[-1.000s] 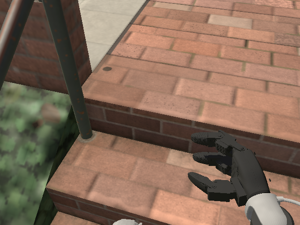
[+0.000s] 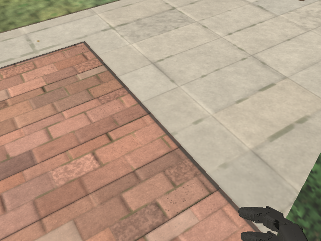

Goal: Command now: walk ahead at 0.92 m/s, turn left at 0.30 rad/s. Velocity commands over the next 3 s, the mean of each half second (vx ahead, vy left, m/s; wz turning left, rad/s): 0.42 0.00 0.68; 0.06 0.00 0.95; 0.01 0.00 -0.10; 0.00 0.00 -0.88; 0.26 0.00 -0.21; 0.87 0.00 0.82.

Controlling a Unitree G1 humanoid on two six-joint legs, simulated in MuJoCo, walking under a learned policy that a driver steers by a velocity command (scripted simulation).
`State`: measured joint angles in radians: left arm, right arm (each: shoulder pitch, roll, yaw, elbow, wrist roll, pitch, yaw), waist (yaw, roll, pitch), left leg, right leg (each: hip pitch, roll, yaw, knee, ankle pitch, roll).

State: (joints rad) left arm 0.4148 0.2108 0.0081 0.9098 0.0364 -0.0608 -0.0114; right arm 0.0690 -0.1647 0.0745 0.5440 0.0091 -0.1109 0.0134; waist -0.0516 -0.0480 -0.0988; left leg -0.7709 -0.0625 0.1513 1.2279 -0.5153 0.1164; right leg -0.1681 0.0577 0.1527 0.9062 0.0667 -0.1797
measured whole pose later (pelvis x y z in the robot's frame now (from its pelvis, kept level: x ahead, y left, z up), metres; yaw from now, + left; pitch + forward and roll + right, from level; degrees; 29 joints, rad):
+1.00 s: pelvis +0.33 +0.09 +0.11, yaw +54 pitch +4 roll -3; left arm 0.07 0.26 0.09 0.72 0.01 0.00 0.05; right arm 0.18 -0.26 -0.06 0.52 0.02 0.03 -0.04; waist -0.01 0.00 0.04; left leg -0.44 -0.08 -0.15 0.55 -0.16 0.05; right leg -0.57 0.04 0.11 1.00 -0.33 0.08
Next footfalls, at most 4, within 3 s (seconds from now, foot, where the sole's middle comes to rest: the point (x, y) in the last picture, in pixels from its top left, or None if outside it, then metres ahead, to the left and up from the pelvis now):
0.34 right None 0.46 -0.04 -0.66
0.72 left None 0.33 0.22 -0.66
1.16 right None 0.47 0.03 -0.66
1.52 left None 0.28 0.15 -0.66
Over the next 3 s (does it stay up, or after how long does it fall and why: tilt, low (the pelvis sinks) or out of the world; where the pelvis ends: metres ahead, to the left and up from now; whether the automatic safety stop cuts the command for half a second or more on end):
stays up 0.68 0.27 0.11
